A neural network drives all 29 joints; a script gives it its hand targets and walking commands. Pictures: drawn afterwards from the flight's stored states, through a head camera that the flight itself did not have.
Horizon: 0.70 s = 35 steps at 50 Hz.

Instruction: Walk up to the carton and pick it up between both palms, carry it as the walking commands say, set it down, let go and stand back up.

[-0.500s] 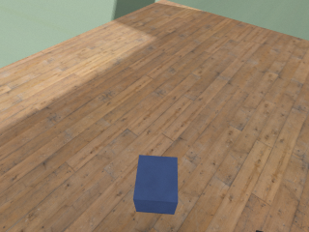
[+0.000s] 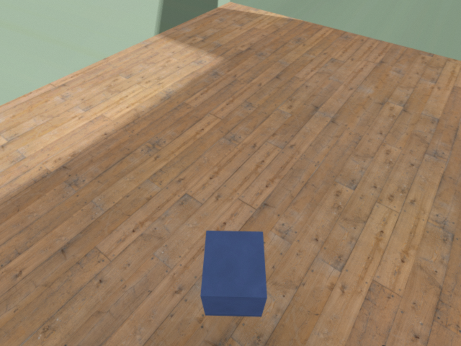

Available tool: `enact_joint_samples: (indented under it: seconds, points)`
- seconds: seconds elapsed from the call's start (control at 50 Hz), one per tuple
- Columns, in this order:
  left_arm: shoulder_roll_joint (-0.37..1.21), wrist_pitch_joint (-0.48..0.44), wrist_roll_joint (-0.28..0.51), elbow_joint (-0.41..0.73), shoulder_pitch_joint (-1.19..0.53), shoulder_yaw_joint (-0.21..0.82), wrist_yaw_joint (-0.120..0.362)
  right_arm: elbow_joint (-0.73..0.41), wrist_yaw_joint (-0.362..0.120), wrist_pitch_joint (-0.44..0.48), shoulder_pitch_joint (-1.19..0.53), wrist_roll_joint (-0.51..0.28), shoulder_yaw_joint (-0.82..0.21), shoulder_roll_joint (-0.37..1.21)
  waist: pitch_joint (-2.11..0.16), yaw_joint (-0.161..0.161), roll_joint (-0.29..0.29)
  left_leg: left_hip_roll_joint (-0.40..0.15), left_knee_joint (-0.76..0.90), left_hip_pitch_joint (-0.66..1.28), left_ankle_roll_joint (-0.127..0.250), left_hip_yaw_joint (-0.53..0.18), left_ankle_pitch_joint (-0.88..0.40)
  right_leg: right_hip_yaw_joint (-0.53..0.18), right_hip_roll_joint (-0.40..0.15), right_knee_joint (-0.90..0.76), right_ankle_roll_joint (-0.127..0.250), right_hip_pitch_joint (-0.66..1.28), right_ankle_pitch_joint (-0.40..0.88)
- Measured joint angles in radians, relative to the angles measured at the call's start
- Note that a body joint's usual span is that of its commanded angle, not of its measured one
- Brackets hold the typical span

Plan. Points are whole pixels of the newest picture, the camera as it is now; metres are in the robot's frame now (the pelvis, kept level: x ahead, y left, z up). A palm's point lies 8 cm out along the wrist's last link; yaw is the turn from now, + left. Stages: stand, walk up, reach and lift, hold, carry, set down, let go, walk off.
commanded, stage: walk up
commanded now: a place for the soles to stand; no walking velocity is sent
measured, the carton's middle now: (233, 273) +0.50 -0.02 -0.66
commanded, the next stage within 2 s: none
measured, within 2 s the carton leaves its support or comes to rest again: neither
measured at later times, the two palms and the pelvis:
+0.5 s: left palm out of the picture +0.08 +0.30 -0.11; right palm out of the picture +0.09 -0.30 -0.12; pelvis +0.00 +0.00 +0.00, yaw -1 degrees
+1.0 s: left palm out of the picture +0.10 +0.30 -0.11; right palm out of the picture +0.08 -0.30 -0.12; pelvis +0.01 +0.00 +0.00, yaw -2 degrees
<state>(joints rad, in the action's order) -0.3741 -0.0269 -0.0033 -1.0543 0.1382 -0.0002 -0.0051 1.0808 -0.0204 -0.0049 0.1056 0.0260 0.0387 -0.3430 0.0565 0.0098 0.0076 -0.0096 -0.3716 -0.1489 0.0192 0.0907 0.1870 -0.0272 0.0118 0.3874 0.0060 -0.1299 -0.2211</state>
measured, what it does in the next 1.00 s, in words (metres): stands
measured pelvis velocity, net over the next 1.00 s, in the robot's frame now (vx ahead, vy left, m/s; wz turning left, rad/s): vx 0.01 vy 0.00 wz -0.04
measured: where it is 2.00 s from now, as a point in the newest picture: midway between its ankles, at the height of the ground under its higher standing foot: outside the picture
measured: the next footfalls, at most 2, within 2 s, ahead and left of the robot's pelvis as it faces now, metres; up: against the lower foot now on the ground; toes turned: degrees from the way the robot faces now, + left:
none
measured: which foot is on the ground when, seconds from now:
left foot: down 0.00-1.00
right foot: down 0.00-1.00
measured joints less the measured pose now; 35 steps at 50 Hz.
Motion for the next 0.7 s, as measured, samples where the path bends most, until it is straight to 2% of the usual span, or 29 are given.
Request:
enact_joint_samples:
  seconds: [0.7]
  points:
    - [0.008,-0.003,0.0,0.016,0.009,0.006,-0.006,-0.023,-0.003,-0.006,-0.015,-0.007,0.003,-0.011,-0.003,-0.003,0.007,-0.013,-0.024,0.005,-0.004,0.022,0.028,-0.027,0.011,0.018,0.0,-0.005,-0.013]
